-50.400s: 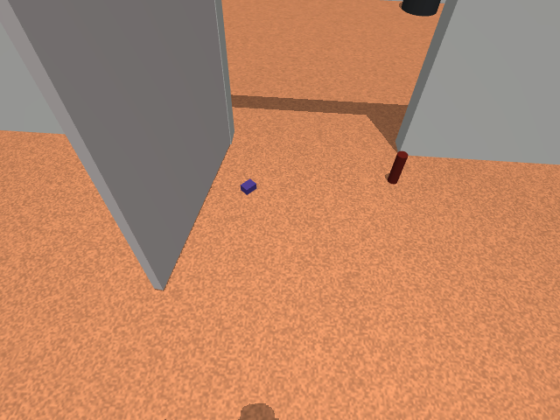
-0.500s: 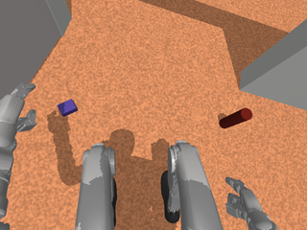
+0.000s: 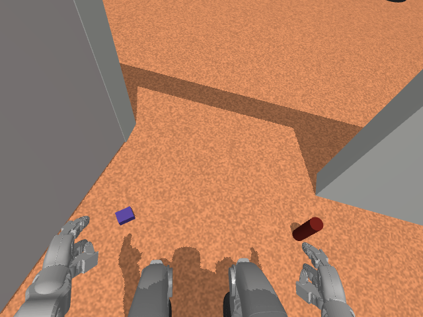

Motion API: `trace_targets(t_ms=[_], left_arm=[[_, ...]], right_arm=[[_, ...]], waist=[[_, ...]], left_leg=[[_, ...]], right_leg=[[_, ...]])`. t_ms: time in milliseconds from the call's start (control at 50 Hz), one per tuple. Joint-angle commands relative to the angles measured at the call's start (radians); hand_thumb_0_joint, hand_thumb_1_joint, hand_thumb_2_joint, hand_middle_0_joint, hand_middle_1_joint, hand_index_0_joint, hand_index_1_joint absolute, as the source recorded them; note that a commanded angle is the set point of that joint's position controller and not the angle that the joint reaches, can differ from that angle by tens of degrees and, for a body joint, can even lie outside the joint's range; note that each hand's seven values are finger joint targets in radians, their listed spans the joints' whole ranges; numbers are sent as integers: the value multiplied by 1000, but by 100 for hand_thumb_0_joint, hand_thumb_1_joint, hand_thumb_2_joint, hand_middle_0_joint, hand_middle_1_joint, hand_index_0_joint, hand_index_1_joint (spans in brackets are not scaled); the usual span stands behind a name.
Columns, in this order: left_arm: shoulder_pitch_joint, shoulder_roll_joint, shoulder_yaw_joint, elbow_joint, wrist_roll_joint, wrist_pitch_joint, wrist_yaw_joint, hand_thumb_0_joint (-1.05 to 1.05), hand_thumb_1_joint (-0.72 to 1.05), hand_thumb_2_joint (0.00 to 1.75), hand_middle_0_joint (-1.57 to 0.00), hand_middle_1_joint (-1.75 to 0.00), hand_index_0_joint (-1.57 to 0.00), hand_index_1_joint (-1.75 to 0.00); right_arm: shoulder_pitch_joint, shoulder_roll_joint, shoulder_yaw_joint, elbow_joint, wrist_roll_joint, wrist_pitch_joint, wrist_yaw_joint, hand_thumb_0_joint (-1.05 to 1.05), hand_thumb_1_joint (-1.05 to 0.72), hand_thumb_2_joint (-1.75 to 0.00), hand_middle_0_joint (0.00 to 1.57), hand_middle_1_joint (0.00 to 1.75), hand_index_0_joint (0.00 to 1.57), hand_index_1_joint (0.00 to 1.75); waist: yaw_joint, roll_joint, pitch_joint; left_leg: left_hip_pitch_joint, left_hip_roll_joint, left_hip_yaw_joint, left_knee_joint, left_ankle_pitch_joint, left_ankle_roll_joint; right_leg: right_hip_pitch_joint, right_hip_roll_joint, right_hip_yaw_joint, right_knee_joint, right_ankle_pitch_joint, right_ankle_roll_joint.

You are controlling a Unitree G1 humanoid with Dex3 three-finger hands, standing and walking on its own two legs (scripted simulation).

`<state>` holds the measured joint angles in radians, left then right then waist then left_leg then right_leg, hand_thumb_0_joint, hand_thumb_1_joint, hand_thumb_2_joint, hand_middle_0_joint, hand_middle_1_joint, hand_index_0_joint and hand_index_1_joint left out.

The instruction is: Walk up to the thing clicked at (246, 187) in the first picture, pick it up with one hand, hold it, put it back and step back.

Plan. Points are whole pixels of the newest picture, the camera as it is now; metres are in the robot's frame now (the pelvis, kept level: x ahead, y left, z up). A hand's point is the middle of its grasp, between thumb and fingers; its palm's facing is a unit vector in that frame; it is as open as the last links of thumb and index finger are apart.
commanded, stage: home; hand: left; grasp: from above
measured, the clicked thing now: (125, 215) +0.48 +0.29 -0.62
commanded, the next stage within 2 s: none
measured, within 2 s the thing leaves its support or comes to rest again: neither
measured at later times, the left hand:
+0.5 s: hand (81, 277) +0.19 +0.18 +0.04, palm faces +0.08 -0.98 -0.20, open 7.4 cm
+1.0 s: hand (82, 273) +0.20 +0.18 +0.03, palm faces +0.07 -0.98 -0.20, open 7.4 cm
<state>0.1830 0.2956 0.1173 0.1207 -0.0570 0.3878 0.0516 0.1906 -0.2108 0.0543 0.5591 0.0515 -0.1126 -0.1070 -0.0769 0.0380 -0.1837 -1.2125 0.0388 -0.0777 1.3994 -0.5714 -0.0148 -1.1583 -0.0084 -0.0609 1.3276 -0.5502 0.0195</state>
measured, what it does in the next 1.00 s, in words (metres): rises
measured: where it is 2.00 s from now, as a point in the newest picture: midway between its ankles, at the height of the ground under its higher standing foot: outside the picture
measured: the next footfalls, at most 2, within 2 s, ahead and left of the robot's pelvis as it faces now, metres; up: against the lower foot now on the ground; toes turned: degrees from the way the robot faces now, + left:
none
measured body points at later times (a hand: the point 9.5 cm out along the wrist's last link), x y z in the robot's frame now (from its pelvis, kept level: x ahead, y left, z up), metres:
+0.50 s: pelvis +0.04 +0.00 +0.08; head +0.05 +0.00 +0.53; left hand +0.19 +0.24 +0.05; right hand +0.21 -0.23 +0.02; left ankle +0.04 +0.12 -0.60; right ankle +0.04 -0.14 -0.60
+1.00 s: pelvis +0.04 +0.00 +0.08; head +0.06 +0.01 +0.53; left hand +0.19 +0.24 +0.05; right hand +0.20 -0.24 +0.01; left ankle +0.04 +0.12 -0.60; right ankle +0.04 -0.14 -0.60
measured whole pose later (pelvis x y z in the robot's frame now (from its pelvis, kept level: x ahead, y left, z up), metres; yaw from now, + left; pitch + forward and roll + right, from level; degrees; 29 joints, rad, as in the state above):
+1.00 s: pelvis +0.04 +0.00 +0.08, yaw +2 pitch +10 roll -3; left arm 0.49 0.22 0.03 -0.13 -0.05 0.46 0.02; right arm 0.29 -0.21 0.04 0.55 0.00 -0.23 -0.18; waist -0.04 0.05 -0.16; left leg -0.70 0.04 -0.05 1.01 -0.49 -0.01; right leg -0.64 -0.01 -0.05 0.94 -0.47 0.03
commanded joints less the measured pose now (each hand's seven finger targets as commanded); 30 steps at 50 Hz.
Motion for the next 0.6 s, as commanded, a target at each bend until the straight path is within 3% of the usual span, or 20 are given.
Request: trace_targets(t_ms=[0,60,200,320,420,440,580], left_arm=[[23,106,59,-231,-23,-22,11,0,90,90,-20,-30,-20,-30],[116,98,56,-285,-19,-13,12,0,90,90,-20,-30,-20,-30],[286,26,-10,-393,-12,18,7,0,90,90,-20,-30,-20,-30],[331,14,-21,-436,-3,34,-9,0,90,90,-20,-30,-20,-30],[293,19,-28,-424,8,33,-27,0,90,90,-20,-30,-20,-30],[279,18,-29,-417,11,31,-30,0,90,90,-20,-30,-20,-30],[281,28,-18,-456,10,19,-35,0,90,90,-20,-30,-20,-30]], right_arm=[[23,-138,-58,-131,-4,-85,-56,0,-90,-90,20,30,20,30],[46,-133,-65,-149,-8,-100,-72,0,-90,-90,20,30,20,30],[69,-120,-67,-167,-24,-131,-89,0,-90,-90,20,30,20,30],[56,-119,-70,-187,-33,-153,-95,0,-90,-90,20,30,20,30],[38,-130,-74,-183,-42,-173,-95,0,-90,-90,20,30,20,30],[38,-130,-75,-181,-44,-176,-94,0,-90,-90,20,30,20,30],[24,-128,-72,-180,-49,-192,-88,0,-90,-90,20,30,20,30]], waist=[[-5,67,-260],[9,61,-235],[21,53,-144],[20,2,-61],[20,-11,-9],[12,-16,-8],[31,17,-59]], left_leg=[[379,-27,-5,-326,191,28],[453,-32,7,-389,231,27],[570,-31,19,-503,335,20],[596,-35,28,-544,319,30],[599,-33,29,-567,268,28],[600,-36,30,-564,267,30],[623,-42,39,-556,276,26]], right_leg=[[308,26,22,-301,200,-29],[395,28,18,-377,230,-28],[506,42,-12,-473,309,-28],[542,40,-20,-531,292,-20],[525,36,-25,-541,240,-16],[525,33,-22,-544,240,-15],[559,27,-15,-539,253,-15]])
